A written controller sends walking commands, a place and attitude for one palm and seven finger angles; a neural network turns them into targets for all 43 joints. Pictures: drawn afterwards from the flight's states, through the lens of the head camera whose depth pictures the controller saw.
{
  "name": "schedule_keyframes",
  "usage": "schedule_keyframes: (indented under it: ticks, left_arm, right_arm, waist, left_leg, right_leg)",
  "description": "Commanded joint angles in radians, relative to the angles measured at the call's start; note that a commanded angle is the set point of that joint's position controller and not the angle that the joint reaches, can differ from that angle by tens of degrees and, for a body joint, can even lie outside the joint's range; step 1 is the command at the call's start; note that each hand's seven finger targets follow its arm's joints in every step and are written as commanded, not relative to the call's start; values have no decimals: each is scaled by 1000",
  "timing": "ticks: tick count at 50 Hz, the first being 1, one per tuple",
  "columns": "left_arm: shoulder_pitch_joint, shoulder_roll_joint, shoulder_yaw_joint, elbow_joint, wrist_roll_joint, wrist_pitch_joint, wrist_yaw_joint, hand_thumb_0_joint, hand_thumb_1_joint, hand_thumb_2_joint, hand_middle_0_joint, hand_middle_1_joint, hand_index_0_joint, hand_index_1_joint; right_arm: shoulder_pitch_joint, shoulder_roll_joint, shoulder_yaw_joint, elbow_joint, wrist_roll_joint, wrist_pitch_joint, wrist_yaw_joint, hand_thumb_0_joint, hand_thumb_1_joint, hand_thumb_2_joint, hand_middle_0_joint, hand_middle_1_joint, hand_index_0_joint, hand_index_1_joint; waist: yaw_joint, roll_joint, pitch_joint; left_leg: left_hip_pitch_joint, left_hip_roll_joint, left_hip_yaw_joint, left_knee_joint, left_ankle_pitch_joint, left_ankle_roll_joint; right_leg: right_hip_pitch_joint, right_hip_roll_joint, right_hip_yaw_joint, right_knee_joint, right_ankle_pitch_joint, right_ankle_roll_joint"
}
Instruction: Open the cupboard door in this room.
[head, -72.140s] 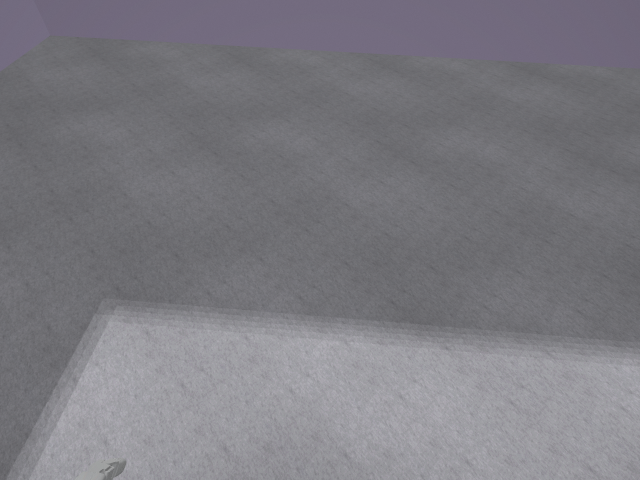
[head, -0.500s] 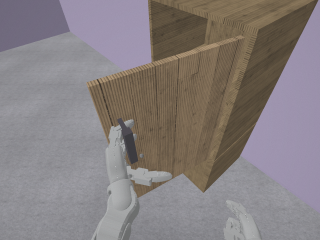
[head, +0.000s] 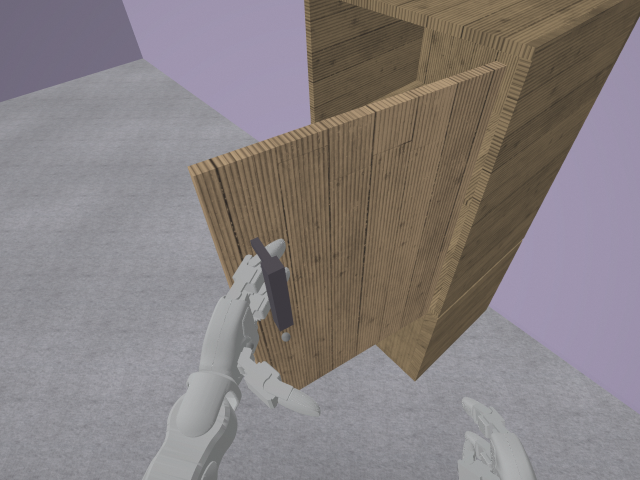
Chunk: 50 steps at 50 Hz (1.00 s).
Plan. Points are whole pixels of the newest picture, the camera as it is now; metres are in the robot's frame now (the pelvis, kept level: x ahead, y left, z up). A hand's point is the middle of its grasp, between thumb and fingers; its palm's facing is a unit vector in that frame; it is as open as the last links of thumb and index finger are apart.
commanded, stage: slide the hand sideways off the handle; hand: left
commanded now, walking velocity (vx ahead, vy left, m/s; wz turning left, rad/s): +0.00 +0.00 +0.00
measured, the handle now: (271, 285) +0.33 +0.09 +0.09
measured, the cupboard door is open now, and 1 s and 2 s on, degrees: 80 80 80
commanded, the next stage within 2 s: draw the hand back to the body in 0.88 s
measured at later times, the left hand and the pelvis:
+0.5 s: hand (251, 364) +0.22 +0.10 +0.09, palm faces -0.06 -1.00 -0.05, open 16.2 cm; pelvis +0.02 -0.02 +0.00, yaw -1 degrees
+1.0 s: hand (203, 388) +0.20 +0.14 +0.08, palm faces -0.05 -1.00 -0.05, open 16.3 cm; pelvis +0.01 -0.02 -0.01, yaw +0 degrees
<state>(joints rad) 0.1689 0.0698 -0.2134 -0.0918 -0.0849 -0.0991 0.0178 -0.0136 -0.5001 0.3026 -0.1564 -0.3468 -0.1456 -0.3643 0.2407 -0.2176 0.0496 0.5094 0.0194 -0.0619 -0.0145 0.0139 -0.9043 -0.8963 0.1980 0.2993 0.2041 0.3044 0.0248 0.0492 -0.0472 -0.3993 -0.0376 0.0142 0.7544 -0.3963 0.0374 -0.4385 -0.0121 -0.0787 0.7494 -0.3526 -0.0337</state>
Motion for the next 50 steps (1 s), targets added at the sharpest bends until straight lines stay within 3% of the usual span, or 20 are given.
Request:
schedule_keyframes:
  ticks: [1,3,6,8,12,15,19,22,28,31,34,37,41,46,47,49,50]
  left_arm:
    - [-153,-20,-16,-269,24,-48,14,0,-500,300,-150,-300,-150,-300]
    - [-119,21,25,-268,32,-45,17,0,-500,300,-150,-300,-150,-300]
    - [-68,14,25,-307,26,-40,7,0,-500,300,-150,-300,-150,-300]
    - [14,50,74,-306,17,-35,2,0,-500,300,-150,-300,-150,-300]
    - [69,57,94,-383,0,-40,-15,0,-500,300,-150,-300,-150,-300]
    - [160,110,167,-421,-23,-63,-28,0,-500,300,-150,-300,-150,-300]
    - [187,105,153,-454,-40,-101,-62,0,-500,300,-150,-300,-150,-300]
    - [213,129,175,-478,-57,-129,-94,0,-500,300,-150,-300,-150,-300]
    - [352,184,261,-456,-103,-150,-157,0,-500,300,-150,-300,-150,-300]
    - [335,207,303,-449,-129,-159,-187,0,-500,300,-150,-300,-150,-300]
    - [329,218,322,-439,-152,-172,-215,0,-500,300,-150,-300,-150,-300]
    - [325,230,335,-451,-169,-184,-238,0,-500,300,-150,-300,-150,-300]
    - [352,257,384,-407,-190,-183,-258,0,-500,300,-150,-300,-150,-300]
    - [303,249,369,-400,-199,-172,-268,0,-500,300,-150,-300,-150,-300]
    - [279,235,342,-430,-196,-177,-269,0,-500,300,-150,-300,-150,-300]
    - [278,221,318,-425,-189,-172,-260,0,-500,300,-150,-300,-150,-300]
    - [274,253,348,-448,-184,-173,-251,0,-500,300,-150,-300,-150,-300]
  right_arm:
    - [-117,-87,-29,-190,-3,-68,1,0,-900,-900,200,300,200,300]
    - [-112,-91,-30,-187,-6,-62,-1,0,-900,-900,200,300,200,300]
    - [-112,-86,-27,-203,-5,-61,0,0,-900,-900,200,300,200,300]
    - [-108,-88,-29,-205,-6,-60,-1,0,-900,-900,200,300,200,300]
    - [-102,-86,-30,-219,-6,-59,-2,0,-900,-900,200,300,200,300]
    - [-86,-88,-36,-220,-7,-70,-6,0,-900,-900,200,300,200,300]
    - [-77,-94,-38,-219,-4,-94,-11,0,-900,-900,200,300,200,300]
    - [-58,-102,-43,-216,-3,-116,-16,0,-900,-900,200,300,200,300]
    - [-47,-110,-54,-208,3,-135,-25,0,-900,-900,200,300,200,300]
    - [-52,-114,-54,-204,5,-139,-35,0,-900,-900,200,300,200,300]
    - [-61,-117,-54,-202,9,-148,-41,0,-900,-900,200,300,200,300]
    - [-57,-119,-54,-199,12,-162,-46,0,-900,-900,200,300,200,300]
    - [-69,-120,-60,-190,17,-172,-52,0,-900,-900,200,300,200,300]
    - [-77,-125,-56,-186,20,-185,-58,0,-900,-900,200,300,200,300]
    - [-78,-128,-54,-190,21,-193,-58,0,-900,-900,200,300,200,300]
    - [-76,-127,-51,-189,19,-202,-55,0,-900,-900,200,300,200,300]
    - [-74,-128,-55,-187,21,-205,-56,0,-900,-900,200,300,200,300]
  waist:
    - [-16,-82,-126]
    - [-7,-81,-131]
    - [-7,-67,-140]
    - [11,-84,-140]
    - [-1,-75,-146]
    - [9,-84,-172]
    - [-15,-69,-131]
    - [-18,-46,-164]
    - [-9,-96,-177]
    - [-17,-107,-142]
    - [-16,-76,-130]
    - [-15,-49,-160]
    - [-5,-83,-146]
    - [-15,-58,-109]
    - [-19,-25,-123]
    - [-20,-36,-118]
    - [-13,-24,-141]
  left_leg:
    - [15,34,-68,-139,113,-19]
    - [6,32,-61,-135,117,-19]
    - [9,32,-51,-128,141,-19]
    - [-6,32,-46,-125,169,-19]
    - [-3,30,-32,-110,196,-16]
    - [-14,29,-27,-95,223,-15]
    - [-34,26,-29,-72,213,-12]
    - [-43,20,-30,-50,213,-12]
    - [-92,15,-30,-18,226,-11]
    - [-128,13,-31,-2,181,-13]
    - [-137,13,-32,8,166,-15]
    - [-118,13,-36,9,175,-14]
    - [-134,16,-40,7,149,-15]
    - [-128,19,-43,1,127,-12]
    - [-110,17,-46,-4,131,-11]
    - [-103,20,-52,-12,131,-10]
    - [-90,22,-54,-19,137,-11]
  right_leg:
    - [48,11,27,-105,83,-6]
    - [63,12,35,-106,87,-9]
    - [70,12,36,-100,122,-8]
    - [101,14,40,-97,162,-10]
    - [107,13,45,-94,216,-2]
    - [134,14,56,-87,266,0]
    - [93,15,58,-82,264,5]
    - [95,10,67,-73,270,8]
    - [132,-1,97,-71,341,21]
    - [115,-11,124,-89,288,31]
    - [105,-17,139,-99,246,30]
    - [100,-14,124,-92,243,28]
    - [97,-14,130,-107,175,27]
    - [57,-5,116,-118,103,21]
    - [51,-2,108,-112,99,18]
    - [43,5,90,-103,96,14]
    - [50,7,82,-97,104,12]
